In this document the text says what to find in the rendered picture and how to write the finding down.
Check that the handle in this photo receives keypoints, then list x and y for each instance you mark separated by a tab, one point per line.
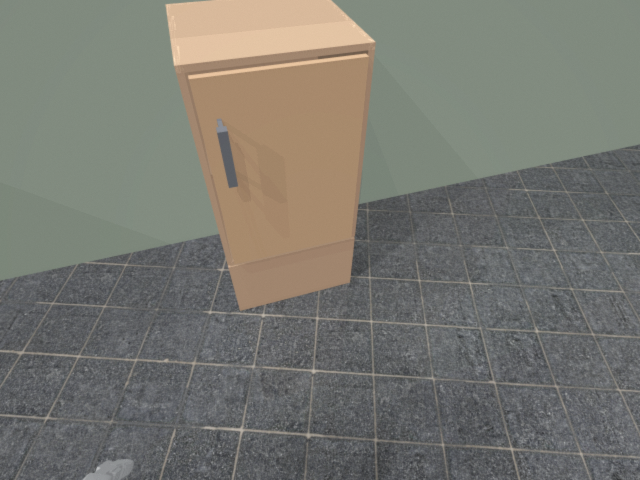
226	154

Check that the cupboard door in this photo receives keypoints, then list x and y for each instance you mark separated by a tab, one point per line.
295	134

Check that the robot left hand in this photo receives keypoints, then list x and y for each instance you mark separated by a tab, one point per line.
109	470

